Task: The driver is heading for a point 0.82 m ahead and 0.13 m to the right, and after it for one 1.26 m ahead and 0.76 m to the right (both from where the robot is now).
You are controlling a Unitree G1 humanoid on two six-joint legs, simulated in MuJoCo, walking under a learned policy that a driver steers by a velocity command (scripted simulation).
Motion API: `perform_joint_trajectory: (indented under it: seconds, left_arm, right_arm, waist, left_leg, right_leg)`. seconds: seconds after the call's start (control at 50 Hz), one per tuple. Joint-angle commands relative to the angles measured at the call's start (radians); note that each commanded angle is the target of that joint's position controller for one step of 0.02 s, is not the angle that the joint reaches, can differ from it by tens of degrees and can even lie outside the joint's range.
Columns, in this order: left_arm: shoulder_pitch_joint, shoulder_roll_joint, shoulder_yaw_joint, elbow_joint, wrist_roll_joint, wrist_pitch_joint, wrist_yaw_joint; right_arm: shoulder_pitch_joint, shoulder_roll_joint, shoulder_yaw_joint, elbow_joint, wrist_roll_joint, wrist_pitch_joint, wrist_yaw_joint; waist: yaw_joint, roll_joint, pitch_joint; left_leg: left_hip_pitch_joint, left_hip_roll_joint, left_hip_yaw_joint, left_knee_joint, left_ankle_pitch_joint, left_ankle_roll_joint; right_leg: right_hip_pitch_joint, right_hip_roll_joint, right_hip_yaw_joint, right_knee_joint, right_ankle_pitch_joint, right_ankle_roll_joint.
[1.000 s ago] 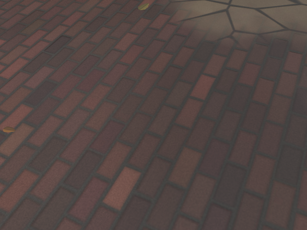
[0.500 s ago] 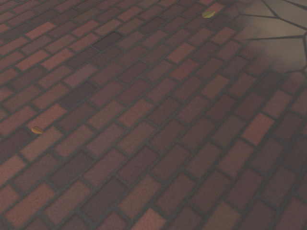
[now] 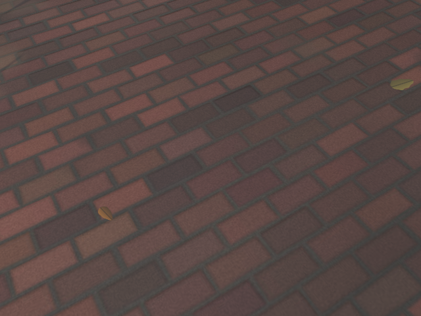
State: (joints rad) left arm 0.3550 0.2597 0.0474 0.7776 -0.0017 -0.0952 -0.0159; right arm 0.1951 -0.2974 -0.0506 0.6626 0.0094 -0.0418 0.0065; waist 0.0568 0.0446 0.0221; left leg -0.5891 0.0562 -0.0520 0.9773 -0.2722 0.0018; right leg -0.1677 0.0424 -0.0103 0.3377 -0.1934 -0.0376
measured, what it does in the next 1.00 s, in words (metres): walks ahead, turning right: left foot, then right foot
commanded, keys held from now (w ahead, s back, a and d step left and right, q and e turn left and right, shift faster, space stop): w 0.24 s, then w+e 0.76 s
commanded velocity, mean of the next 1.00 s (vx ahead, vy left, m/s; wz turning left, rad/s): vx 0.50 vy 0.00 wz -0.27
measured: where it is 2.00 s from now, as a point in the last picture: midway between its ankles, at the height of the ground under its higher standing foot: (265, 228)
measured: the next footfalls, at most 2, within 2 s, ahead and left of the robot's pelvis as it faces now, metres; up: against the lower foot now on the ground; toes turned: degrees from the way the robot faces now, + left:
left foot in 0.24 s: +0.28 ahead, +0.15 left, +0.00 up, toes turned +2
right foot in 0.78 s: +0.56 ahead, -0.11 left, +0.00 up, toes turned -15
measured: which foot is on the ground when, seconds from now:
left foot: up 0.00-0.22, down 0.24-0.80, up 0.82-1.00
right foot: down 0.00-0.24, up 0.26-0.76, down 0.78-1.00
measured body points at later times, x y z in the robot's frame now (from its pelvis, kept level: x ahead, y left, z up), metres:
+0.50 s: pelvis +0.26 +0.07 +0.00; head +0.28 +0.08 +0.45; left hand +0.41 +0.33 -0.11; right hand +0.31 -0.22 -0.11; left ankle +0.24 +0.15 -0.75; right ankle +0.34 -0.11 -0.67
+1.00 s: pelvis +0.53 -0.02 +0.00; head +0.56 -0.04 +0.45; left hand +0.72 +0.21 -0.11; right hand +0.60 -0.34 -0.10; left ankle +0.64 +0.14 -0.67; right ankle +0.52 -0.09 -0.75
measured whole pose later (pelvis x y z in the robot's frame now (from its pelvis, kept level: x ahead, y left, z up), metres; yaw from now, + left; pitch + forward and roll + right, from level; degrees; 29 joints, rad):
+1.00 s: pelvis +0.53 -0.02 +0.00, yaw -21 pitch +2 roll +0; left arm 0.29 0.28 0.07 0.70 -0.01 -0.05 -0.02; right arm 0.15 -0.31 -0.05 0.70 -0.01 -0.10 0.00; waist 0.03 0.02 0.05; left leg -0.61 0.11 -0.08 1.03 -0.28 -0.05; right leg -0.24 0.11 0.06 0.38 -0.16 -0.10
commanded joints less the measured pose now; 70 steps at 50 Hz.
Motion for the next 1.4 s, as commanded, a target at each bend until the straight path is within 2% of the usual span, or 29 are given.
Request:
perform_joint_trajectory:
  seconds: [0.02, 0.16, 0.22, 0.24, 0.26, 0.28, 0.3, 0.36, 0.48, 0.56, 0.66, 0.72, 0.76, 0.78, 0.8, 0.82, 0.84, 0.86, 0.9, 0.98, 1.06, 1.12, 1.2, 1.22, 1.24, 1.26, 1.28, 1.32, 1.4]
  left_arm:
    - [-0.050, 0.178, 0.041, -0.054, -0.010, -0.010, 0.006]
    - [0.031, 0.216, 0.047, 0.016, -0.029, 0.017, 0.007]
    - [0.014, 0.213, 0.043, 0.025, -0.029, 0.030, 0.014]
    - [0.004, 0.173, 0.024, 0.006, -0.011, 0.027, 0.017]
    - [0.100, 0.063, -0.012, -0.026, -0.001, 0.010, 0.014]
    - [0.076, 0.129, 0.001, -0.009, -0.020, -0.005, 0.011]
    - [0.001, 0.190, 0.021, -0.030, -0.045, -0.011, 0.007]
    - [-0.058, 0.160, 0.027, -0.035, -0.023, 0.011, 0.011]
    - [-0.093, 0.095, 0.021, -0.045, -0.020, 0.048, 0.014]
    - [-0.215, 0.068, 0.009, -0.083, -0.017, 0.040, -0.010]
    - [-0.360, 0.057, 0.000, -0.167, -0.019, 0.039, -0.043]
    - [-0.339, 0.087, 0.016, -0.196, -0.020, 0.043, -0.059]
    - [-0.155, 0.154, 0.055, -0.164, -0.021, 0.050, -0.052]
    - [0.013, 0.215, 0.088, -0.126, -0.022, 0.056, -0.035]
    - [0.070, 0.328, 0.113, -0.116, -0.024, 0.061, -0.014]
    - [0.074, 0.305, 0.099, -0.145, -0.021, 0.048, -0.015]
    - [0.055, 0.235, 0.079, -0.138, -0.013, 0.040, -0.017]
    - [0.003, 0.204, 0.070, -0.138, -0.016, 0.035, -0.016]
    - [-0.117, 0.147, 0.051, -0.165, -0.010, 0.033, -0.011]
    - [-0.136, 0.173, 0.058, -0.167, -0.006, 0.028, 0.008]
    - [-0.080, 0.197, 0.066, -0.140, -0.018, 0.040, 0.026]
    - [-0.028, 0.204, 0.069, -0.118, -0.025, 0.048, 0.030]
    - [-0.052, 0.182, 0.069, -0.124, -0.021, 0.071, 0.043]
    - [-0.061, 0.145, 0.058, -0.134, -0.017, 0.071, 0.043]
    - [-0.042, 0.084, 0.037, -0.160, 0.001, 0.070, 0.045]
    - [0.163, 0.045, 0.021, -0.158, -0.018, 0.067, 0.040]
    - [0.172, 0.159, 0.042, -0.131, -0.026, 0.073, 0.041]
    - [-0.017, 0.211, 0.064, -0.158, -0.022, 0.105, 0.052]
    - [-0.025, 0.131, 0.056, -0.178, -0.021, 0.144, 0.057]
  right_arm:
    - [-0.077, -0.014, 0.009, -0.081, -0.003, -0.023, 0.010]
    - [-0.218, -0.049, 0.001, -0.122, 0.012, -0.038, 0.031]
    - [-0.018, -0.115, -0.037, -0.065, 0.000, -0.038, 0.023]
    - [0.152, -0.172, -0.058, -0.031, -0.007, -0.033, 0.011]
    - [0.234, -0.277, -0.079, -0.021, -0.022, -0.026, 0.005]
    - [0.252, -0.193, -0.060, -0.014, -0.010, -0.023, 0.007]
    - [0.190, -0.151, -0.043, -0.013, -0.005, -0.027, 0.008]
    - [0.045, -0.066, -0.018, -0.011, -0.020, -0.045, 0.015]
    - [0.044, -0.091, -0.036, 0.052, -0.029, -0.078, 0.005]
    - [0.065, -0.117, -0.040, 0.079, -0.020, -0.071, -0.008]
    - [0.156, -0.148, -0.050, 0.133, -0.003, -0.035, -0.016]
    - [0.145, -0.182, -0.059, 0.132, 0.003, -0.009, -0.028]
    - [0.126, -0.202, -0.063, 0.122, 0.004, 0.008, -0.041]
    - [0.113, -0.195, -0.057, 0.110, 0.004, 0.005, -0.048]
    - [0.190, -0.069, -0.018, 0.060, -0.030, -0.018, -0.034]
    - [0.166, -0.069, -0.003, 0.042, -0.019, -0.062, -0.016]
    - [0.047, -0.137, -0.024, 0.011, 0.022, -0.088, -0.001]
    - [0.011, -0.131, -0.018, -0.005, 0.029, -0.101, 0.002]
    - [0.022, -0.134, -0.029, 0.012, -0.012, -0.094, -0.009]
    - [0.032, -0.090, -0.021, 0.005, -0.027, -0.054, -0.012]
    - [-0.138, -0.046, 0.001, -0.035, -0.022, -0.058, -0.006]
    - [-0.201, -0.075, -0.007, -0.054, -0.002, -0.068, 0.006]
    - [-0.113, -0.128, -0.038, -0.039, -0.017, -0.084, 0.010]
    - [-0.045, -0.143, -0.045, -0.025, -0.030, -0.089, 0.006]
    - [0.056, -0.200, -0.056, -0.027, -0.049, -0.089, -0.002]
    - [0.092, -0.245, -0.066, -0.010, -0.054, -0.067, 0.000]
    - [0.074, -0.177, -0.056, -0.025, -0.025, -0.052, 0.004]
    - [-0.020, -0.091, -0.027, -0.045, -0.029, -0.026, -0.007]
    - [-0.094, -0.097, -0.028, -0.018, -0.040, -0.014, -0.017]
  waist:
    - [-0.006, -0.125, -0.002]
    - [0.019, -0.135, 0.029]
    - [-0.103, -0.112, -0.090]
    - [-0.179, -0.057, -0.213]
    - [-0.152, 0.202, -0.339]
    - [-0.181, 0.183, -0.365]
    - [-0.171, 0.119, -0.206]
    - [-0.081, 0.060, -0.045]
    - [-0.053, 0.010, 0.008]
    - [-0.096, -0.005, 0.041]
    - [-0.146, -0.019, 0.082]
    - [-0.102, 0.027, 0.024]
    - [0.009, 0.050, -0.092]
    - [0.099, 0.005, -0.175]
    - [0.037, -0.233, -0.269]
    - [0.041, -0.217, -0.422]
    - [0.078, -0.140, -0.315]
    - [0.042, -0.097, -0.192]
    - [-0.044, -0.050, -0.078]
    - [-0.083, -0.083, -0.047]
    - [-0.015, -0.117, -0.023]
    - [0.011, -0.134, -0.028]
    - [-0.056, -0.173, -0.058]
    - [-0.090, -0.157, -0.109]
    - [-0.117, -0.025, -0.247]
    - [-0.036, 0.291, -0.387]
    - [-0.055, 0.201, -0.367]
    - [-0.084, 0.049, -0.181]
    - [-0.038, 0.117, -0.074]
  left_leg:
    - [-0.047, 0.030, 0.008, -0.192, 0.130, -0.009]
    - [0.065, -0.015, 0.039, -0.430, 0.208, 0.029]
    - [0.391, -0.066, 0.086, -0.509, 0.193, 0.091]
    - [0.654, 0.050, -0.035, -0.480, 0.198, 0.142]
    - [0.983, 0.313, -0.476, -0.545, 0.067, 0.295]
    - [0.966, 0.345, -0.657, -0.657, -0.092, 0.325]
    - [0.844, 0.317, -0.518, -0.678, -0.109, 0.282]
    - [0.538, 0.204, -0.236, -0.768, 0.084, 0.215]
    - [0.464, 0.182, 0.007, -0.850, 0.348, 0.205]
    - [0.482, 0.156, 0.131, -0.869, 0.370, 0.167]
    - [0.671, 0.213, 0.183, -0.806, 0.470, 0.152]
    - [0.735, 0.222, 0.226, -0.652, 0.875, 0.121]
    - [0.688, 0.200, 0.255, -0.373, 1.080, 0.091]
    - [0.511, 0.161, 0.265, -0.125, 0.923, 0.053]
    - [0.061, 0.010, 0.249, 0.250, 0.124, -0.012]
    - [-0.134, -0.118, 0.013, 0.437, -0.332, -0.021]
    - [-0.231, -0.050, -0.062, 0.444, -0.252, -0.002]
    - [-0.229, -0.007, -0.046, 0.360, -0.164, 0.013]
    - [-0.105, 0.054, -0.036, 0.197, -0.072, -0.004]
    - [-0.003, 0.047, 0.001, 0.034, 0.021, -0.070]
    - [0.077, -0.012, 0.014, -0.298, 0.292, -0.087]
    - [0.126, -0.042, -0.012, -0.412, 0.343, -0.080]
    - [0.241, -0.065, -0.019, -0.519, 0.281, -0.017]
    - [0.356, -0.031, -0.014, -0.551, 0.371, 0.013]
    - [0.601, 0.154, -0.171, -0.506, 0.597, 0.077]
    - [0.878, 0.408, -0.548, -0.522, 0.670, 0.275]
    - [0.832, 0.405, -0.622, -0.565, 0.440, 0.274]
    - [0.613, 0.294, -0.342, -0.601, 0.356, 0.206]
    - [0.365, 0.194, -0.088, -0.692, 0.429, 0.208]
  right_leg:
    - [0.050, -0.250, 0.196, -0.178, 0.187, -0.181]
    - [0.126, -0.289, 0.153, -0.135, 0.240, -0.137]
    - [0.103, -0.232, 0.076, 0.114, 0.535, -0.084]
    - [-0.048, -0.186, 0.032, 0.362, 0.407, -0.045]
    - [-0.435, -0.027, -0.013, 0.749, -0.135, 0.030]
    - [-0.564, -0.024, 0.120, 0.902, -0.381, 0.029]
    - [-0.633, -0.074, 0.132, 0.938, -0.313, 0.017]
    - [-0.525, -0.166, 0.113, 0.817, -0.114, 0.026]
    - [-0.535, -0.158, 0.147, 0.663, 0.112, 0.061]
    - [-0.494, -0.142, 0.073, 0.430, 0.297, 0.047]
    - [-0.564, -0.125, 0.008, 0.293, 0.222, 0.003]
    - [-0.455, -0.054, -0.074, 0.277, 0.070, -0.046]
    - [-0.194, 0.021, -0.106, 0.251, 0.023, -0.100]
    - [0.095, 0.007, -0.029, 0.185, 0.078, -0.147]
    - [0.483, -0.257, 0.443, 0.180, 0.037, -0.300]
    - [0.615, -0.395, 0.871, 0.016, -0.058, -0.422]
    - [0.551, -0.356, 0.725, -0.021, -0.050, -0.355]
    - [0.399, -0.311, 0.578, -0.029, 0.007, -0.312]
    - [0.133, -0.231, 0.410, -0.065, 0.186, -0.263]
    - [-0.077, -0.176, 0.301, -0.114, 0.325, -0.268]
    - [-0.141, -0.108, 0.240, -0.093, 0.185, -0.200]
    - [-0.099, -0.138, 0.313, -0.054, 0.078, -0.180]
    - [-0.008, -0.129, 0.402, 0.159, 0.219, -0.106]
    - [-0.022, -0.078, 0.361, 0.270, 0.243, -0.066]
    - [-0.137, -0.005, 0.285, 0.537, 0.008, -0.015]
    - [-0.419, 0.109, 0.194, 0.830, -0.548, 0.045]
    - [-0.503, 0.021, 0.210, 0.959, -0.476, 0.070]
    - [-0.523, -0.039, 0.143, 0.977, -0.341, 0.098]
    - [-0.390, -0.078, 0.065, 0.821, -0.248, 0.113]
Velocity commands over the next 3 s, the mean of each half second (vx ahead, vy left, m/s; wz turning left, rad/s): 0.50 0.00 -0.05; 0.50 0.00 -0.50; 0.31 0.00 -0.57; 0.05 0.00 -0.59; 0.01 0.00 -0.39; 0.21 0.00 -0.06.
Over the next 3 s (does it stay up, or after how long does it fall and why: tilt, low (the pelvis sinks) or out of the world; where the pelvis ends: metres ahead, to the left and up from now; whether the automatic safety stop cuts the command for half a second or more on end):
stays up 0.82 -0.13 -0.01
